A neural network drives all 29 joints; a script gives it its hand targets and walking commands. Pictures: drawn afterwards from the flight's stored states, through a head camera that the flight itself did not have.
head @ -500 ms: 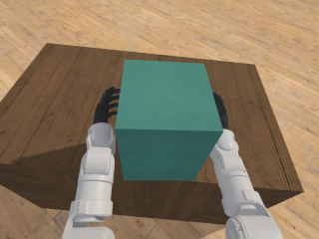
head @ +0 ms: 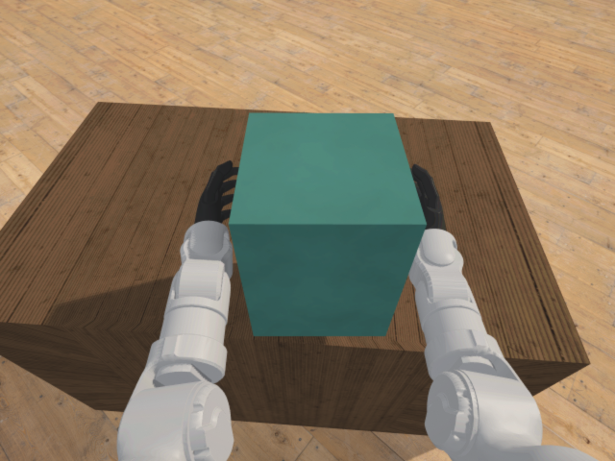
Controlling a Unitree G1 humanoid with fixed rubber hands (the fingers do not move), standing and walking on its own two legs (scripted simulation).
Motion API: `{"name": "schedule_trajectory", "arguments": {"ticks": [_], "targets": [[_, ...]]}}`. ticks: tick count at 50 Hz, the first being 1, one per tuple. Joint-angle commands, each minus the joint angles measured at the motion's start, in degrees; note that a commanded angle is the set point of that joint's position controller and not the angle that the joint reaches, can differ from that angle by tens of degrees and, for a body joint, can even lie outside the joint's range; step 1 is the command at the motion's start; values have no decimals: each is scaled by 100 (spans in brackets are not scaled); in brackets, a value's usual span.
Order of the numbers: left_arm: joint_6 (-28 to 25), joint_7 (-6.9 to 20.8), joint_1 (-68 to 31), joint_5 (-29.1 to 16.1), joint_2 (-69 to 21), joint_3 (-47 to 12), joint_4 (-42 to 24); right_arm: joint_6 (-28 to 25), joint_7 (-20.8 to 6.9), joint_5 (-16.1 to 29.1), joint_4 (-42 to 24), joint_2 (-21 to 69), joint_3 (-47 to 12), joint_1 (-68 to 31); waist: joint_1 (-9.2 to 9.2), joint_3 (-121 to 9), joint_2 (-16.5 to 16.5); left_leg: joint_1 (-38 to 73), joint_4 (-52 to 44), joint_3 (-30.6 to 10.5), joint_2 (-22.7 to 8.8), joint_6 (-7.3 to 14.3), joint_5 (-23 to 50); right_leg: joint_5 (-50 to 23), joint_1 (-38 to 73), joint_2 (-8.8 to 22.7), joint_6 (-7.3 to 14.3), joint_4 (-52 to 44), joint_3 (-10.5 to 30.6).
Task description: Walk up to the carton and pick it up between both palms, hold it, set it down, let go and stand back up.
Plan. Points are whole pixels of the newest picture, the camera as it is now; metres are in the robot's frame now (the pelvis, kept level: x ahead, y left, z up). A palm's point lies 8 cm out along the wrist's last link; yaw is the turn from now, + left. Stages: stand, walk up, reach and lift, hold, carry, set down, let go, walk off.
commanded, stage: set down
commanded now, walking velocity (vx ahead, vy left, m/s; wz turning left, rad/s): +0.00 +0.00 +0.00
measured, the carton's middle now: (320, 229) +0.41 -0.06 +0.06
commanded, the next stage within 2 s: none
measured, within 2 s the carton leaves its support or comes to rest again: rests again in 1.32 s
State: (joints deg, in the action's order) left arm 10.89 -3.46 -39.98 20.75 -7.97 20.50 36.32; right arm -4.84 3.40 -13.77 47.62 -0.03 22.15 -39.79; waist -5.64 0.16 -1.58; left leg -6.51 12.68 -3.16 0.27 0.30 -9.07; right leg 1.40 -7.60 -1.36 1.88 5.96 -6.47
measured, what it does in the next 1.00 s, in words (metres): stands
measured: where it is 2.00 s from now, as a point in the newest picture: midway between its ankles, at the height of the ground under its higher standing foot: outside the picture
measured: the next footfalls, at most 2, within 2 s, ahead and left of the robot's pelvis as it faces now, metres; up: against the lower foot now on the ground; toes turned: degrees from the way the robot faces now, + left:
none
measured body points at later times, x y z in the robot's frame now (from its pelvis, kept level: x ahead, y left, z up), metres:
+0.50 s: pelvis +0.00 +0.00 +0.00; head +0.06 -0.03 +0.44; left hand +0.43 +0.09 +0.05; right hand +0.40 -0.20 +0.04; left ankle -0.03 +0.12 -0.75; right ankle +0.02 -0.09 -0.75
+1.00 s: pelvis +0.00 +0.00 +0.00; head +0.08 -0.02 +0.44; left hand +0.43 +0.08 +0.04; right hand +0.40 -0.21 +0.04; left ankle -0.03 +0.12 -0.75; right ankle +0.02 -0.09 -0.75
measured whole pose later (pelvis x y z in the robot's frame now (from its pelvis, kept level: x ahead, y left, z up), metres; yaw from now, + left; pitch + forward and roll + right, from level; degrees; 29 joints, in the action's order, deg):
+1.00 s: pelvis +0.00 +0.00 +0.00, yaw -1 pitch +15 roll +0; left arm -8.3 -4.5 -40.4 21.1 -6.8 24.4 50.5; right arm -15.3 3.1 -25.0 50.1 2.9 30.6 -39.3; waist -4.2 -6.3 -3.0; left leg -19.6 9.4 -2.3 0.9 0.0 -5.2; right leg -2.0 -21.5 -0.8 2.1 4.1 -5.6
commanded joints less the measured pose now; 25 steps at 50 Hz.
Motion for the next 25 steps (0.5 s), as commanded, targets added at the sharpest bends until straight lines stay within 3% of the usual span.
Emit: {"name": "schedule_trajectory", "arguments": {"ticks": [1,5,8,12,16,18,20,25], "targets": [[-702,657,-3294,-172,-2308,-1473,-423,-524,-665,-328,-734,2593,-1333,-3594,14,-3401,316,-822,-343,-1,129,30,1465,-3113,3266,99,-393,876,185],[-887,737,-3283,-141,-2289,-1291,-109,-485,-668,-602,-506,2607,-1021,-3412,-94,-3364,194,-837,-404,-18,126,17,1244,-2829,3102,137,-368,809,161],[-1086,725,-3381,-103,-2291,-1291,-178,-566,-662,-631,-502,2809,-1058,-3329,-14,-3676,81,-1005,-390,-6,135,40,1483,-3195,3284,154,-338,902,218],[-1296,682,-3641,-191,-2372,-1372,12,-631,-676,-834,-460,2855,-984,-3481,-52,-4087,90,-976,-428,-20,89,14,1394,-2886,3035,170,-311,836,164],[-1577,601,-3856,-306,-2632,-1666,188,-812,-683,-1017,-502,3041,-1063,-3614,-181,-4658,93,-900,-290,-51,53,-40,1726,-3243,2892,165,-321,896,183],[-1693,532,-3890,-299,-2818,-1816,55,-916,-678,-1027,-492,3110,-1079,-3570,-198,-4875,-75,-874,-220,-59,60,-97,1920,-3338,2822,148,-279,916,177],[-1773,524,-3872,-319,-2848,-1786,184,-943,-653,-1101,-322,3186,-1103,-3406,-257,-4967,63,-917,-156,-109,50,-116,2020,-3588,2829,109,-269,961,182],[-1781,522,-3417,-161,-2871,-1506,619,-943,-671,-1022,-128,3190,-1219,-3255,-98,-4539,221,-1335,-267,-87,38,-38,1898,-3554,2939,138,-252,979,258]]}}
